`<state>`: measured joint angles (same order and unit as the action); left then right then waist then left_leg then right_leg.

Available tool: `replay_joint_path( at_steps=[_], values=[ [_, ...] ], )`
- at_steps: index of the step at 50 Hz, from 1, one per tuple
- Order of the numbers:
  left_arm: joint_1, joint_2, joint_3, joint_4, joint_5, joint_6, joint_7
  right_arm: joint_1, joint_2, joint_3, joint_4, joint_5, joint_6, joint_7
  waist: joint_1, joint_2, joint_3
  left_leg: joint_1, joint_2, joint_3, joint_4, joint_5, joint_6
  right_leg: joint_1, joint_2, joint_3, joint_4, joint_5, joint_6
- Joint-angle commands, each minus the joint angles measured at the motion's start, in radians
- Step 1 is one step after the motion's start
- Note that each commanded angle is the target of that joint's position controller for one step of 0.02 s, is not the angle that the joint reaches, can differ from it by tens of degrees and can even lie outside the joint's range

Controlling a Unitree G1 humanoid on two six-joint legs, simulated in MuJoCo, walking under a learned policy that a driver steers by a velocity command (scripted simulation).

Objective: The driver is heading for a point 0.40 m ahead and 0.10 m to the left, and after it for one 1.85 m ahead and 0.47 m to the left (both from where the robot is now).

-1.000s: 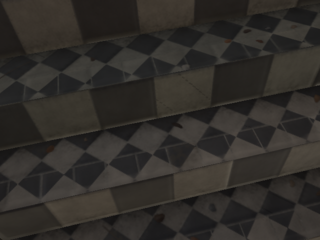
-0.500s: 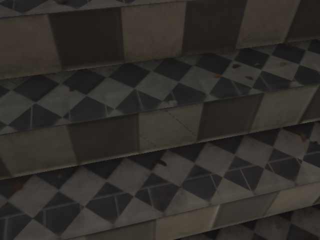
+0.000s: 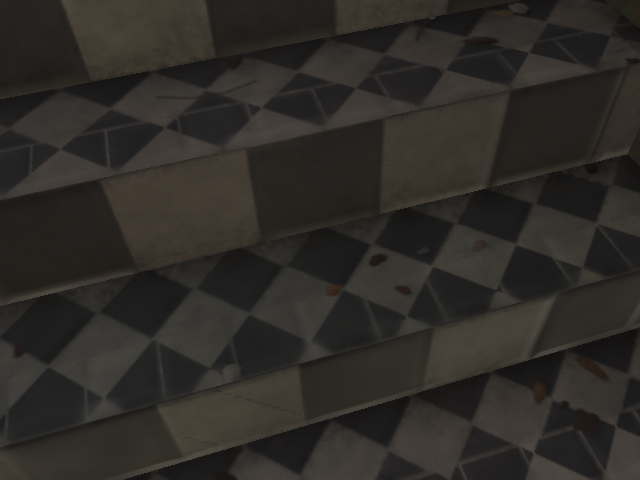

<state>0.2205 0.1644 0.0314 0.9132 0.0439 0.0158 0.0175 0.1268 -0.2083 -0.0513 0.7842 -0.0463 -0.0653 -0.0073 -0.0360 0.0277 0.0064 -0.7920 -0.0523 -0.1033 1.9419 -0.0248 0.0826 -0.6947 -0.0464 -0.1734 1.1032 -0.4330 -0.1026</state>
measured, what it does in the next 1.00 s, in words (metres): climbs, turning left: left foot 0.21 m higher, then right foot 0.20 m higher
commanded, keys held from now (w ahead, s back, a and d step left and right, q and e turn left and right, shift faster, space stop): w+q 0.40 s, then q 0.54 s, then no key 0.06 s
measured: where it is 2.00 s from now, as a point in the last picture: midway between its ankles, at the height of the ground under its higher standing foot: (360, 322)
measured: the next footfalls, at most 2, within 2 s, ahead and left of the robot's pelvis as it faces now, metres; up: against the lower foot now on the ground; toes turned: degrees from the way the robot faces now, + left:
left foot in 0.50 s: +0.35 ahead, +0.08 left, +0.21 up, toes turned +10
right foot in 0.94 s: +0.63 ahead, -0.13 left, +0.41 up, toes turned +29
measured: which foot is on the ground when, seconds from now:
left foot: up 0.00-0.48, down 0.50-0.96, up 0.98-1.00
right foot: down 0.00-0.54, up 0.56-0.92, down 0.94-1.00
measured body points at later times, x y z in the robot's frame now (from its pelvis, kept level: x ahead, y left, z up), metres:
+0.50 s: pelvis +0.24 -0.03 +0.12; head +0.25 -0.06 +0.57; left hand +0.14 +0.17 -0.02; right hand +0.48 -0.22 +0.02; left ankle +0.33 +0.08 -0.42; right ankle +0.09 -0.07 -0.63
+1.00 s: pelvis +0.47 -0.08 +0.32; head +0.47 -0.10 +0.77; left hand +0.69 +0.19 +0.35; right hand +0.55 -0.32 +0.16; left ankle +0.31 +0.07 -0.39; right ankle +0.59 -0.14 -0.25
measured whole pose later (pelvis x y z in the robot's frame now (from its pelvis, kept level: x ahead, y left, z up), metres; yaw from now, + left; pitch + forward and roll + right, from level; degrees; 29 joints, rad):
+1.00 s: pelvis +0.47 -0.08 +0.32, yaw +28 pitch +10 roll +0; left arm -0.16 0.12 -0.08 0.53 0.04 -0.02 -0.02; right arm 0.50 -0.25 -0.07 0.94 -0.04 -0.07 0.09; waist -0.06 0.07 -0.23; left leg -0.38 -0.05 -0.35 0.68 -0.15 -0.01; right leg -1.10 0.01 0.01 1.55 -0.63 -0.07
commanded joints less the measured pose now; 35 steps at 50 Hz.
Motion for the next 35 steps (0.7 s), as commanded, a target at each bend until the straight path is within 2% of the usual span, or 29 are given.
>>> replay_joint_path(
  at_steps=[1, 3, 4, 5, 6, 8, 9, 12, 13, 15, 17, 18, 19, 20, 21, 22, 23, 24, 25, 26, 27, 28, 29, 30, 31, 32, 33, 34, 35],
  values=[
    [0.035, -0.041, -0.016, 0.064, 0.0, -0.065, -0.026, 0.112, 0.17, 0.063, -0.054, 0.016, 0.026, -0.026, -0.071, -0.06, 0.034, -0.314, 0.001, -0.075, 0.203, 0.01, 0.031, 0.144, -0.18, 0.393, -0.633, -0.085, 0.047],
    [0.073, -0.035, -0.025, 0.082, 0.006, -0.096, -0.029, 0.087, 0.154, 0.062, -0.041, 0.047, 0.031, -0.042, -0.05, -0.039, 0.051, -0.347, -0.045, -0.022, 0.227, 0.077, 0.013, 0.143, -0.203, 0.287, -0.698, 0.092, 0.066],
    [-0.024, 0.091, -0.014, 0.012, 0.128, -0.09, -0.096, 0.017, -0.085, 0.028, -0.058, 0.133, 0.025, 0.094, -0.02, 0.009, 0.021, -0.422, -0.073, -0.176, 0.357, 0.208, 0.141, 0.059, -0.182, 0.375, -0.756, 0.032, 0.031],
    [-0.092, 0.155, 0.003, 0.01, 0.112, -0.092, -0.109, 0.073, -0.105, 0.005, -0.011, 0.113, 0.018, 0.131, -0.06, -0.041, 0.052, -0.488, -0.115, -0.192, 0.435, 0.233, 0.164, 0.067, -0.187, 0.33, -0.772, 0.045, 0.022],
    [-0.072, 0.13, -0.013, 0.054, 0.096, -0.081, -0.115, 0.118, -0.079, 0.019, 0.015, 0.09, 0.021, 0.15, -0.086, -0.032, 0.014, -0.592, -0.13, -0.193, 0.6, 0.213, 0.201, 0.123, -0.213, 0.326, -0.77, 0.066, 0.008],
    [0.101, 0.106, -0.039, 0.15, 0.076, -0.083, -0.114, 0.125, -0.051, 0.029, 0.039, 0.061, 0.014, 0.137, -0.059, 0.02, -0.047, -0.795, -0.111, -0.209, 0.61, 0.219, 0.224, 0.401, -0.209, 0.252, -0.721, 0.135, 0.038],
    [0.162, 0.111, -0.047, 0.179, 0.081, -0.094, -0.112, 0.074, -0.049, 0.028, 0.038, 0.068, 0.021, 0.127, -0.045, 0.02, -0.057, -0.819, -0.089, -0.161, 0.551, 0.243, 0.212, 0.454, -0.184, 0.203, -0.741, 0.148, 0.073],
    [0.281, 0.075, -0.067, 0.197, 0.085, -0.109, -0.099, -0.121, -0.047, 0.039, 0.012, 0.074, 0.042, 0.104, 0.032, -0.115, -0.098, -0.794, -0.019, 0.029, 0.412, 0.195, 0.174, 0.479, -0.154, 0.116, -0.831, 0.171, 0.077],
    [0.35, 0.058, -0.077, 0.22, 0.091, -0.105, -0.103, -0.166, -0.031, 0.048, 0.014, 0.08, 0.046, 0.087, 0.072, -0.14, -0.088, -0.871, -0.003, 0.011, 0.386, 0.17, 0.176, 0.555, -0.176, 0.136, -0.837, 0.18, 0.078],
    [0.419, 0.053, -0.091, 0.23, 0.103, -0.111, -0.123, -0.216, -0.018, 0.064, 0.022, 0.08, 0.055, 0.064, 0.112, -0.142, -0.063, -0.994, 0.008, -0.017, 0.287, 0.15, 0.174, 0.74, -0.225, 0.152, -0.877, 0.272, 0.062],
    [0.413, 0.089, -0.091, 0.212, 0.107, -0.119, -0.144, -0.266, -0.049, 0.053, 0.013, 0.09, 0.066, 0.052, 0.119, -0.157, -0.07, -1.012, -0.002, 0.03, 0.256, 0.065, 0.164, 0.828, -0.258, 0.115, -0.899, 0.522, 0.041],
    [0.394, 0.072, -0.1, 0.225, 0.122, -0.111, -0.164, -0.34, -0.057, 0.048, -0.012, 0.101, 0.073, 0.045, 0.112, -0.138, -0.047, -1.004, 0.01, 0.047, 0.176, -0.019, 0.171, 0.834, -0.282, 0.092, -0.914, 0.653, 0.05],
    [0.406, 0.099, -0.103, 0.249, 0.106, -0.103, -0.177, -0.341, -0.023, 0.063, -0.035, 0.086, 0.097, 0.058, 0.067, -0.206, -0.077, -0.959, 0.023, 0.112, 0.21, -0.04, 0.186, 0.832, -0.282, 0.059, -0.893, 0.824, 0.017],
    [0.352, 0.096, -0.111, 0.243, 0.106, -0.097, -0.189, -0.351, -0.039, 0.061, -0.059, 0.085, 0.113, 0.065, 0.02, -0.156, -0.078, -0.86, 0.022, 0.165, 0.097, -0.09, 0.194, 0.756, -0.278, 0.008, -0.886, 1.083, 0.014],
    [0.207, 0.155, -0.105, 0.198, 0.098, -0.105, -0.186, -0.285, -0.057, 0.055, -0.068, 0.081, 0.13, 0.075, -0.101, -0.154, -0.103, -0.539, -0.004, 0.276, -0.086, -0.109, 0.191, 0.557, -0.239, -0.106, -0.867, 1.645, 0.022],
    [0.154, 0.254, -0.068, 0.166, 0.015, -0.126, -0.175, -0.324, -0.146, 0.033, -0.128, 0.084, 0.162, 0.112, -0.143, -0.186, -0.197, -0.201, -0.069, 0.445, -0.234, -0.162, 0.169, 0.38, -0.193, -0.095, -0.896, 2.238, 0.041],
    [0.176, 0.4, -0.051, 0.18, -0.024, -0.141, -0.169, -0.24, -0.076, 0.058, -0.127, 0.054, 0.181, 0.139, -0.195, -0.306, -0.155, -0.091, -0.075, 0.429, -0.394, -0.231, 0.118, 0.485, -0.32, -0.042, -0.821, 2.718, -0.04],
    [0.235, 0.427, -0.037, 0.177, -0.027, -0.15, -0.165, -0.176, -0.085, 0.059, -0.121, 0.062, 0.189, 0.132, -0.18, -0.295, -0.155, -0.063, -0.176, 0.479, -0.534, -0.353, 0.084, 0.578, -0.313, -0.021, -0.744, 2.887, -0.032],
    [0.199, 0.419, -0.03, 0.182, -0.023, -0.139, -0.16, -0.077, -0.085, 0.06, -0.103, 0.054, 0.199, 0.119, -0.204, -0.325, -0.128, -0.032, -0.22, 0.474, -0.831, -0.389, 0.083, 0.69, -0.309, 0.0, -0.59, 2.9, -0.004],
    [0.074, 0.303, 0.01, 0.008, -0.17, -0.108, -0.003, 0.216, -0.072, 0.055, 0.086, -0.001, 0.125, 0.043, -0.179, -0.265, -0.287, 0.292, -0.239, 0.387, -0.788, -0.564, 0.149, 0.671, -0.18, -0.146, -0.32, 2.621, 0.113],
    [0.023, 0.313, 0.008, -0.056, -0.159, -0.102, 0.05, 0.323, -0.098, 0.038, 0.111, -0.006, 0.096, 0.008, -0.24, -0.141, -0.3, 0.488, -0.145, 0.093, -0.948, -0.42, 0.23, 0.448, -0.165, -0.055, 0.07, 2.082, 0.103],
    [-0.075, 0.164, -0.014, -0.137, -0.089, -0.111, 0.014, 0.26, -0.153, 0.014, 0.128, 0.01, 0.097, -0.056, -0.167, 0.198, -0.316, 0.657, 0.044, -0.419, -1.257, -0.139, 0.373, 0.019, 0.093, 0.017, 0.541, 0.485, 0.121],
    [-0.14, 0.126, -0.021, -0.191, 0.013, -0.125, -0.014, 0.082, -0.174, -0.002, 0.062, -0.001, 0.094, -0.078, -0.095, 0.117, -0.324, 0.561, 0.104, -0.664, -1.448, -0.04, 0.39, -0.096, 0.141, 0.253, 0.947, 0.334, 0.065],
    [-0.133, 0.063, -0.026, -0.259, 0.021, -0.123, -0.031, 0.086, -0.194, -0.017, 0.072, 0.009, 0.066, -0.071, -0.037, 0.078, -0.23, 0.478, 0.165, -0.684, -1.484, -0.026, 0.373, -0.179, 0.134, 0.284, 1.097, 0.296, 0.044],
    [-0.136, -0.027, -0.056, -0.309, 0.03, -0.115, -0.027, 0.09, -0.151, -0.013, 0.128, 0.012, 0.044, -0.064, 0.029, 0.029, -0.065, 0.362, 0.153, -0.616, -1.448, -0.11, 0.322, -0.3, 0.119, 0.312, 1.133, 0.246, 0.02],
    [-0.089, 0.11, -0.04, -0.28, -0.024, -0.065, -0.079, 0.148, -0.007, 0.054, 0.165, -0.022, 0.02, 0.033, -0.032, 0.03, -0.008, 0.424, 0.139, -0.382, -1.394, 0.021, 0.246, -0.573, 0.152, 0.49, 1.067, 0.107, -0.071],
    [-0.186, 0.109, -0.054, -0.362, 0.01, -0.058, -0.091, 0.256, -0.038, 0.05, 0.235, -0.008, 0.005, 0.066, -0.008, -0.006, -0.016, 0.417, 0.151, -0.339, -1.391, 0.221, 0.233, -0.626, 0.102, 0.401, 1.066, 0.03, -0.107],
    [-0.223, 0.093, -0.062, -0.396, 0.004, -0.067, -0.07, 0.175, 0.004, 0.065, 0.225, -0.028, -0.006, 0.078, 0.081, -0.075, -0.024, 0.331, 0.122, -0.23, -1.45, 0.156, 0.181, -0.58, 0.065, 0.357, 0.901, -0.062, -0.13],
    [-0.267, 0.124, -0.056, -0.446, -0.009, -0.077, -0.047, 0.063, -0.039, 0.039, 0.156, -0.033, -0.014, 0.083, 0.131, -0.037, -0.057, 0.244, 0.08, -0.121, -1.502, 0.148, 0.155, -0.465, 0.071, 0.306, 0.799, -0.187, -0.116]
  ],
)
